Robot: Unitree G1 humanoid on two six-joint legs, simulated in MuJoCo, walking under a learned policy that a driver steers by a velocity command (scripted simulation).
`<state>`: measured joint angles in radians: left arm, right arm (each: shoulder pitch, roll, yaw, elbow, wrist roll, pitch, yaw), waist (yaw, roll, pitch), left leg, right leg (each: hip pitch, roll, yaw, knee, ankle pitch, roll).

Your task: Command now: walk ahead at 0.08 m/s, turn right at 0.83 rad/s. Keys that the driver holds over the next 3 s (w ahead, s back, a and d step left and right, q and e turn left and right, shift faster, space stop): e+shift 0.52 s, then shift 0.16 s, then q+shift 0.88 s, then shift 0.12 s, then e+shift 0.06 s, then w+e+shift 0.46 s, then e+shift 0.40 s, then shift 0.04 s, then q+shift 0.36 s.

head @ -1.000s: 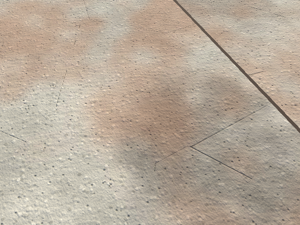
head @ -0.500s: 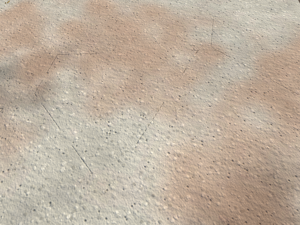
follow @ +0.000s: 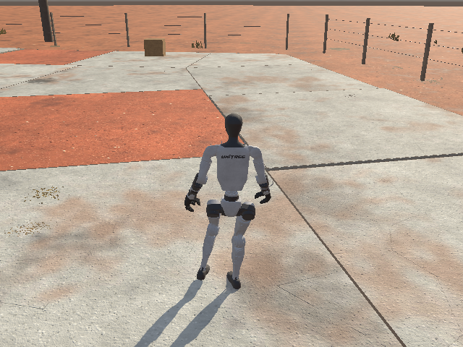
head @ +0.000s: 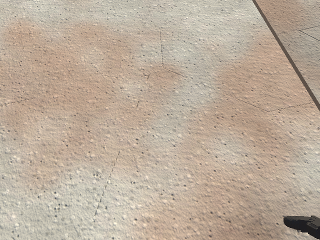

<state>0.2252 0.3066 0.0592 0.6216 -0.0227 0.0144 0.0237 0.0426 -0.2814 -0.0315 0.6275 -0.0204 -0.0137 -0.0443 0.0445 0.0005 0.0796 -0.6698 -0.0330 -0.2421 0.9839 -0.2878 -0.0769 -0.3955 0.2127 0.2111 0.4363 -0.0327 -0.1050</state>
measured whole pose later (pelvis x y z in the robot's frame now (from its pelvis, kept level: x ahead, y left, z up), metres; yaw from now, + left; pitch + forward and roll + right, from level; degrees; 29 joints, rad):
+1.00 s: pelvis +0.10 +0.03 +0.01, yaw -29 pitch +2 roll +0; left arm 0.08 0.21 0.03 0.63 0.03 0.02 0.05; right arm 0.27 -0.33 -0.09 0.77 0.03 0.07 -0.02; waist -0.05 0.03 0.03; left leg -0.53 0.05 0.02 1.11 -0.40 -0.11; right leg -0.21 -0.04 -0.14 0.45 -0.27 -0.03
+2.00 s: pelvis +0.22 +0.04 +0.01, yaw +1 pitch +3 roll +1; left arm 0.36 0.28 0.07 0.74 -0.01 0.01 0.00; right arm 0.14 -0.30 -0.05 0.61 -0.02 -0.07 -0.01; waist 0.04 0.01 -0.02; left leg -0.18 -0.04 -0.07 0.39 -0.32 0.00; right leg -0.25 0.08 0.26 0.45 -0.24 -0.03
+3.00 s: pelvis +0.64 -0.11 +0.00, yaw -30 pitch +1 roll -1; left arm 0.11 0.28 0.03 0.67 0.01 0.04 0.02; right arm 0.24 -0.29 -0.04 0.62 0.01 -0.02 -0.01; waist -0.03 0.00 0.05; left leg -0.41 -0.08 -0.13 0.48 -0.10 0.03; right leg -0.44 0.15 0.11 1.09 -0.49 0.04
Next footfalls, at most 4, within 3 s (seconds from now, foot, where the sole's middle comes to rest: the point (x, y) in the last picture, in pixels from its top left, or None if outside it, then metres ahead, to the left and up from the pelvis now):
0.26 left None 0.22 0.15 -0.77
0.74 right None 0.07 -0.08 -0.77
1.22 left None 0.20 0.14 -0.77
1.72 right None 0.25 -0.07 -0.77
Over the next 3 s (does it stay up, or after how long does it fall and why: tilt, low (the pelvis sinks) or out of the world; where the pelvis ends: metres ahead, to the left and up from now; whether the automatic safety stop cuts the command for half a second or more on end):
stays up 0.64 -0.11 0.00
